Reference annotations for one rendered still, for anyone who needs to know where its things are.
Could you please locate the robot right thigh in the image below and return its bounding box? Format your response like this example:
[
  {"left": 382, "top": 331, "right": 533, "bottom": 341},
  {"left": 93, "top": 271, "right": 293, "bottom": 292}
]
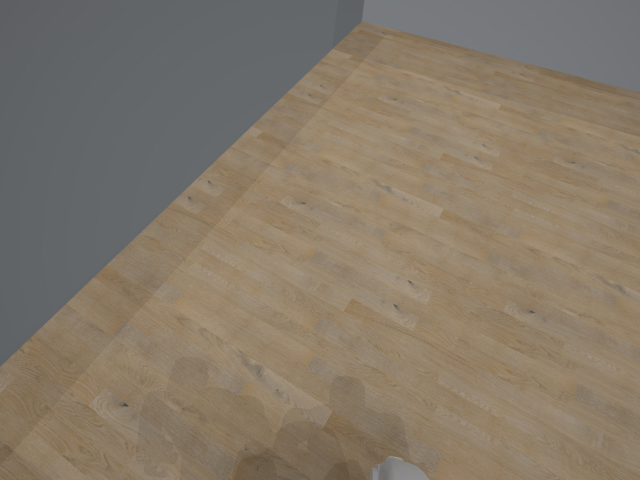
[{"left": 370, "top": 460, "right": 429, "bottom": 480}]

